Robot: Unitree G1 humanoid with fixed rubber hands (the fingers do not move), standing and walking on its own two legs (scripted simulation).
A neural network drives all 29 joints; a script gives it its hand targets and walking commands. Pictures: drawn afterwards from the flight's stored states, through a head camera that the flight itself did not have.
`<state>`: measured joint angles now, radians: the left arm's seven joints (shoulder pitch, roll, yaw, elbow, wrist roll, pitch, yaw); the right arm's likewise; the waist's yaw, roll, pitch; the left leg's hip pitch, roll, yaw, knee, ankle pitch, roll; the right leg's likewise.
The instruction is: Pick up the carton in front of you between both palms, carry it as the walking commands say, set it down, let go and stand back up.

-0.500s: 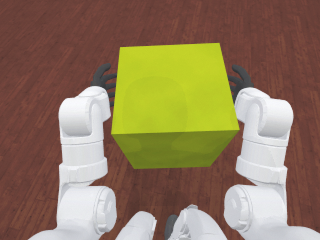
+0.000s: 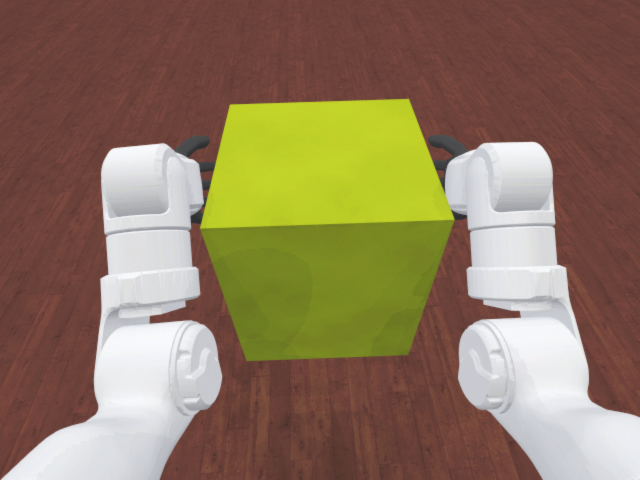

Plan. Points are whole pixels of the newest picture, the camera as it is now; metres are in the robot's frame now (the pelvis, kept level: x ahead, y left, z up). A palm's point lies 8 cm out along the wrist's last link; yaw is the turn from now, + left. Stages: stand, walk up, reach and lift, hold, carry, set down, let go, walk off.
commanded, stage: carry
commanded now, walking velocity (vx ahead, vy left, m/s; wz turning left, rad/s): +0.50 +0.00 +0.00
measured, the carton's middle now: (323, 236) +0.38 -0.03 +0.12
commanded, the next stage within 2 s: none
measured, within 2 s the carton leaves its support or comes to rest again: neither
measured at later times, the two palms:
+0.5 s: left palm (221, 160) +0.60 +0.11 +0.09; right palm (393, 141) +0.62 -0.18 +0.08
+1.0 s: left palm (213, 64) +0.92 +0.14 +0.11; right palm (350, 55) +0.91 -0.16 +0.11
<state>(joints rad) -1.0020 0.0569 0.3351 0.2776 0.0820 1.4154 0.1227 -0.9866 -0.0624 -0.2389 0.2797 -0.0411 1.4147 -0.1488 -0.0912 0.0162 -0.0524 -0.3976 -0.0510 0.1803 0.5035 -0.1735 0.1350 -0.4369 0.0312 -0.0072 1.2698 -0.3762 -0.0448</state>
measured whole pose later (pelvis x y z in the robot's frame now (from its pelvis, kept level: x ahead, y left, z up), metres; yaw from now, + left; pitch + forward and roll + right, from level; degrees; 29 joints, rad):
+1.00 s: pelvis +0.65 +0.00 +0.02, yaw +0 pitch +4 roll -1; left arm -0.16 -0.13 0.10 -0.32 0.12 1.22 0.08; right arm -0.14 0.13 -0.10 -0.31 -0.11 1.21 -0.08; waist -0.03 0.00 -0.15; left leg -0.15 0.05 0.23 0.29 -0.21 0.03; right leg -0.57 -0.11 -0.11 0.78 -0.20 0.02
